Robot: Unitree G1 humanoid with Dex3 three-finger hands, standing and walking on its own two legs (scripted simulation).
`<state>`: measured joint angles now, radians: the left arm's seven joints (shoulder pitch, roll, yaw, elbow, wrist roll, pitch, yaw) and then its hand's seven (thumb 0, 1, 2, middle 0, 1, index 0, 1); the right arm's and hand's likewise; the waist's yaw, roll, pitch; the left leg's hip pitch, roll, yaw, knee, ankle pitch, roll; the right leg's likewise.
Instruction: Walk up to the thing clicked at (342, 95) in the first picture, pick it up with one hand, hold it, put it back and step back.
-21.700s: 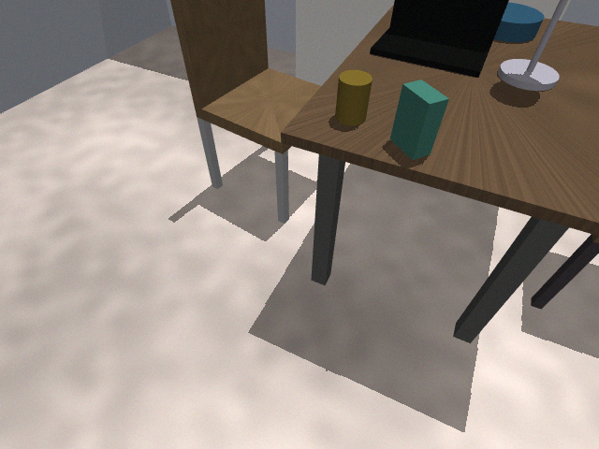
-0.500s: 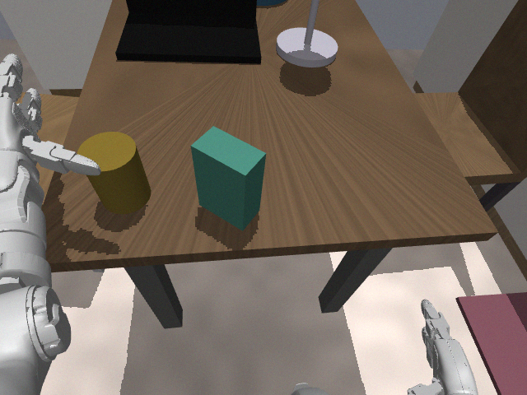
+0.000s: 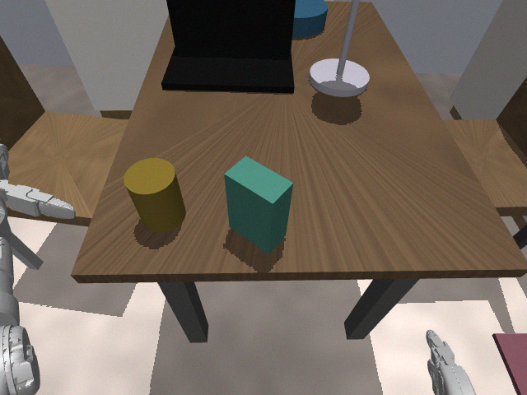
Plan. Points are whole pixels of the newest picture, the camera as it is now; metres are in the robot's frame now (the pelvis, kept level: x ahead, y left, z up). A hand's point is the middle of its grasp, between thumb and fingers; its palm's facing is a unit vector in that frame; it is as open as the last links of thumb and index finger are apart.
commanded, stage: sink last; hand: left
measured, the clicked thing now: (157, 196) +0.45 +0.18 +0.04
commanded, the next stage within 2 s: home in 0.80 s
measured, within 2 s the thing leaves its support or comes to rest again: neither
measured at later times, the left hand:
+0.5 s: hand (14, 350) +0.18 +0.24 +0.14, palm faces +0.37 -0.83 -0.41, open 17.5 cm
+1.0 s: hand (0, 386) +0.15 +0.25 +0.14, palm faces +0.40 -0.81 -0.44, open 17.5 cm
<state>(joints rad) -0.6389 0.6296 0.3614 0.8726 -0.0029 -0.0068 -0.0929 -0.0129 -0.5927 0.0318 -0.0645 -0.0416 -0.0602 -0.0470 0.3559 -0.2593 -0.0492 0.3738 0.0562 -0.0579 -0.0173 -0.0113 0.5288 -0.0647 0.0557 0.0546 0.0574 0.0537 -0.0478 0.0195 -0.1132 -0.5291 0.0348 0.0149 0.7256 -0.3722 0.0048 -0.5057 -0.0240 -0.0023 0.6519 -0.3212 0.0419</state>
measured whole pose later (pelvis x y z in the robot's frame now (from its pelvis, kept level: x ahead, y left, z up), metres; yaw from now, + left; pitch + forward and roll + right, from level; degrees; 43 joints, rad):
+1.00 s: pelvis -0.03 -0.03 +0.01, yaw +2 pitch -3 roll +0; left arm 0.47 0.34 0.35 -0.20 -0.05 -0.29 0.04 -0.01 -0.54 0.03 -0.06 -0.05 -0.06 -0.05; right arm 0.35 -0.23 -0.14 0.46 0.03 -0.15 -0.06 -0.01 0.47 -0.10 0.08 0.08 0.08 0.08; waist 0.05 0.04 0.03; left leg -0.25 0.02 -0.01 0.56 -0.27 -0.02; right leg -0.25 -0.04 -0.03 0.57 -0.27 0.01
